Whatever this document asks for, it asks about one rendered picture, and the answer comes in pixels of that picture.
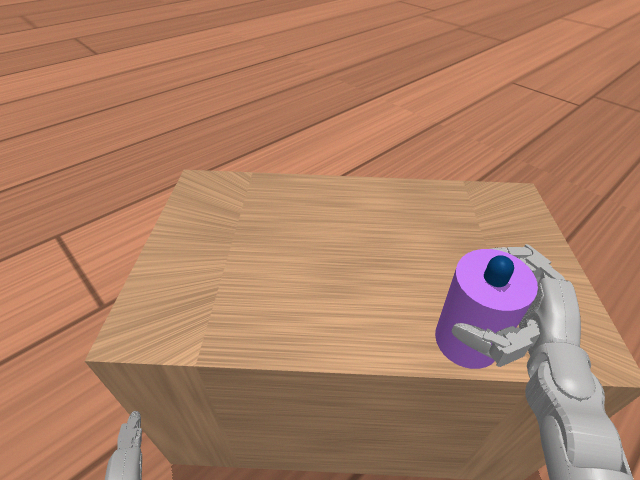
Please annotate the left robot hand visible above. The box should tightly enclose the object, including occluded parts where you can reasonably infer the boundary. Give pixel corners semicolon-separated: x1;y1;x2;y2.
105;411;142;480

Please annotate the bottle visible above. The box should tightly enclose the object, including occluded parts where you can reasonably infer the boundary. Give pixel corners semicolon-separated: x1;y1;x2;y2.
435;249;538;369

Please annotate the right robot hand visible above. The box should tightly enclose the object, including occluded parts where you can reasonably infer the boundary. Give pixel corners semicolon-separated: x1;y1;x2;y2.
452;244;581;367

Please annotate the right robot arm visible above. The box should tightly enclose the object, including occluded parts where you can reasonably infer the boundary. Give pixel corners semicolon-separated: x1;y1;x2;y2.
525;342;634;480

